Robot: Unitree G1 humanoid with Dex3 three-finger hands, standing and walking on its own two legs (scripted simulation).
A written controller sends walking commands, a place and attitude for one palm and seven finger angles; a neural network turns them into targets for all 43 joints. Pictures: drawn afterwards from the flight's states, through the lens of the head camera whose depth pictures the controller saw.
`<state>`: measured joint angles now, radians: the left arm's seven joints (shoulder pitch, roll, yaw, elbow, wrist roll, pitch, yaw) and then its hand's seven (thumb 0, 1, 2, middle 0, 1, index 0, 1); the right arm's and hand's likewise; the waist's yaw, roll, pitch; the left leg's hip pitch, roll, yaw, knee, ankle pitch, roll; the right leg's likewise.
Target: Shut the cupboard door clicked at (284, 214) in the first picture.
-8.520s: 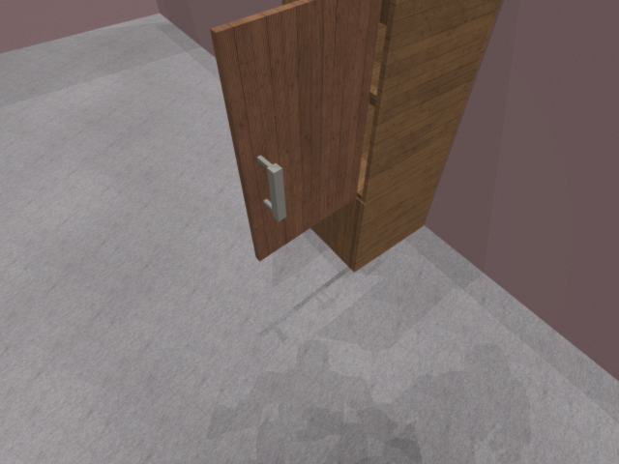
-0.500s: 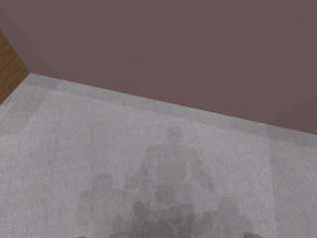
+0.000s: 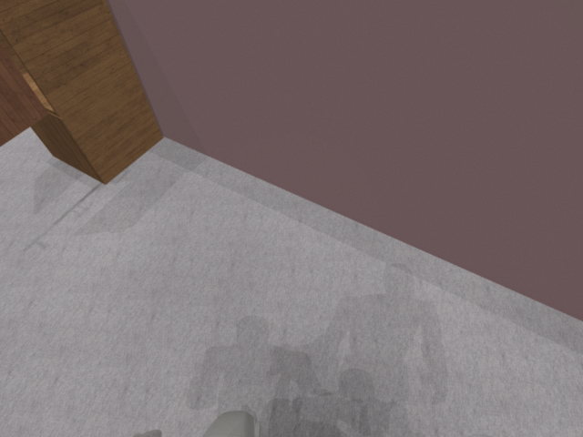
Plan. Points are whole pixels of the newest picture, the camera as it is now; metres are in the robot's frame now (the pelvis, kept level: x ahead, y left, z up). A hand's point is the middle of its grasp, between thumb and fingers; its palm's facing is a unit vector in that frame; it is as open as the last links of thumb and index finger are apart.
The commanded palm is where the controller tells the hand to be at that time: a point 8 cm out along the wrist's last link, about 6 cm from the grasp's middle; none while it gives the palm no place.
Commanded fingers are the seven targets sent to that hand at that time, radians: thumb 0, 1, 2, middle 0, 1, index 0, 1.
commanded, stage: walk to a spot facing it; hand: left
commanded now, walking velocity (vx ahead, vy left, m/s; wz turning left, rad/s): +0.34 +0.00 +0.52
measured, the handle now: out of the picture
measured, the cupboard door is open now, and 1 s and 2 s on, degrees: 94 94 94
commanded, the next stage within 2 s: turn to face it in 1.52 s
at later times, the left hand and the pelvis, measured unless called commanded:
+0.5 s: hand (160, 396) +0.20 +0.24 -0.17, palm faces +0.27 -0.95 -0.18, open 7.4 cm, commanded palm none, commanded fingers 0.00 0.90 0.90 -0.20 -0.30 -0.20 -0.30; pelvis +0.20 +0.04 +0.00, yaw +13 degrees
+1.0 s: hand (184, 303) +0.37 +0.23 -0.17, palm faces +0.42 -0.89 -0.20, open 7.1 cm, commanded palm none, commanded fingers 0.00 0.90 0.90 -0.20 -0.30 -0.20 -0.30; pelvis +0.43 +0.06 +0.00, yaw +24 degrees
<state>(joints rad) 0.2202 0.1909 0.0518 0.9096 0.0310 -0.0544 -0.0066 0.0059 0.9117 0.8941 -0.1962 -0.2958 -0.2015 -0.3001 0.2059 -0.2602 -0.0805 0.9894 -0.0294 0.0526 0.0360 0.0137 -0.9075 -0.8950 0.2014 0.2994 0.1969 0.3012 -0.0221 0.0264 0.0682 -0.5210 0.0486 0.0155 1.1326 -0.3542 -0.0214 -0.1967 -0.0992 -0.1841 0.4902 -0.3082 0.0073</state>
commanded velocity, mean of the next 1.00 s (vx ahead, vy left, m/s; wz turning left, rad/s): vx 0.36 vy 0.00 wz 0.32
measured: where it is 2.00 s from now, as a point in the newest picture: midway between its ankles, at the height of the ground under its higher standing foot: (245, 260)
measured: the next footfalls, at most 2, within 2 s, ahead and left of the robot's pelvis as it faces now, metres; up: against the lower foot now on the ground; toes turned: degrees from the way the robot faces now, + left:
left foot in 0.28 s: +0.22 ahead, +0.14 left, +0.00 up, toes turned +17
right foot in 0.68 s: +0.44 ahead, -0.07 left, +0.00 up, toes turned +8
